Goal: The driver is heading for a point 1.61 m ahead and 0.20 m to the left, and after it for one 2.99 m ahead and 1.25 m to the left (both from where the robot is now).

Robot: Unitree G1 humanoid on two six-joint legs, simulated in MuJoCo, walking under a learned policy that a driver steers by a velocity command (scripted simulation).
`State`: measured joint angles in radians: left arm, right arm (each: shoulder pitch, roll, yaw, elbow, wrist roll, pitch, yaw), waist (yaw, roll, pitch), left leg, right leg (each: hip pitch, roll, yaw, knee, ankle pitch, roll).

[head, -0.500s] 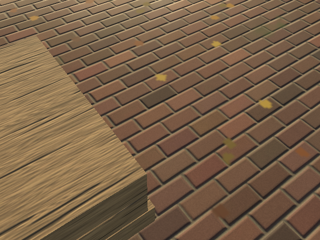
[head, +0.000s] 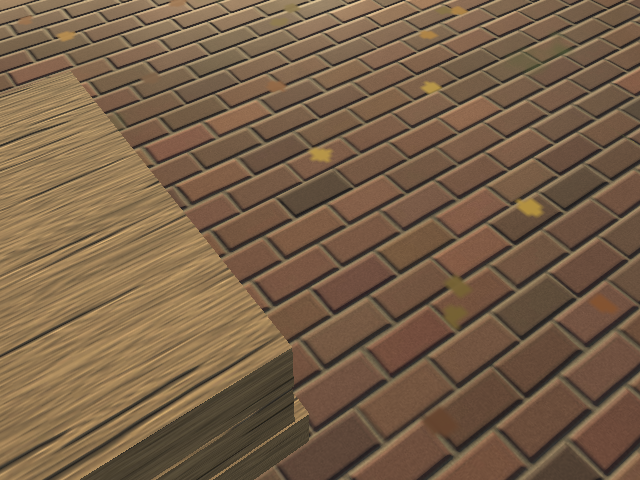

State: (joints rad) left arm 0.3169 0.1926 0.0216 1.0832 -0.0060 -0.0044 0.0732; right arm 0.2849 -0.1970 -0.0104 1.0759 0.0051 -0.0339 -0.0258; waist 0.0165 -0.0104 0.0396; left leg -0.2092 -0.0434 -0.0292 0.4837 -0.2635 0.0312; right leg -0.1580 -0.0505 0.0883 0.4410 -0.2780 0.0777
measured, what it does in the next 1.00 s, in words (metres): stands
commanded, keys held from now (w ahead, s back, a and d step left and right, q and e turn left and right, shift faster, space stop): w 0.80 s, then no key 0.20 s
